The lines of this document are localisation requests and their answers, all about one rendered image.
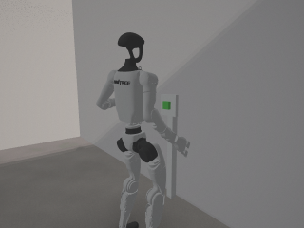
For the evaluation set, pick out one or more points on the right robot forearm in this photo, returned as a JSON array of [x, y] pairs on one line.
[[159, 125]]

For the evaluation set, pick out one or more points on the robot right upper arm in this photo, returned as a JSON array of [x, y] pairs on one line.
[[149, 82]]

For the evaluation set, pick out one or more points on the left robot forearm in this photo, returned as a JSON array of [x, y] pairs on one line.
[[112, 102]]

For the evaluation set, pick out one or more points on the humanoid robot head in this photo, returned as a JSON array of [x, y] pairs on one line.
[[131, 40]]

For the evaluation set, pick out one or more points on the right robot hand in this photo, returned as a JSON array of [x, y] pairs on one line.
[[181, 144]]

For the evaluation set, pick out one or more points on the robot right shin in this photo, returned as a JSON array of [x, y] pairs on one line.
[[153, 213]]

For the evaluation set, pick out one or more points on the panel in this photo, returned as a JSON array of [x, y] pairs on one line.
[[172, 123]]

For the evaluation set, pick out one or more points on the button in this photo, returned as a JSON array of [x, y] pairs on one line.
[[166, 105]]

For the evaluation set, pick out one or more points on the robot left upper arm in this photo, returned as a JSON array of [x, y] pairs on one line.
[[108, 89]]

